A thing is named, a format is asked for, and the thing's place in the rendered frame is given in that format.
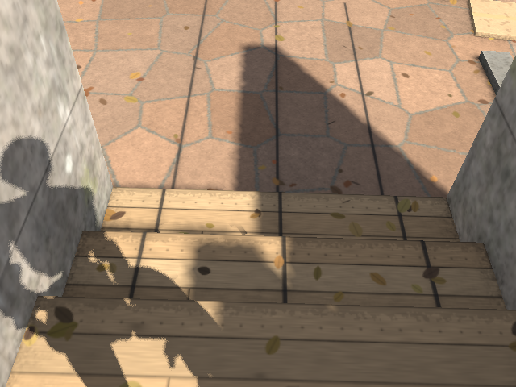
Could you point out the stairs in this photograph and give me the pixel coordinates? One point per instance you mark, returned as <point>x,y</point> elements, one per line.
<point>252,246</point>

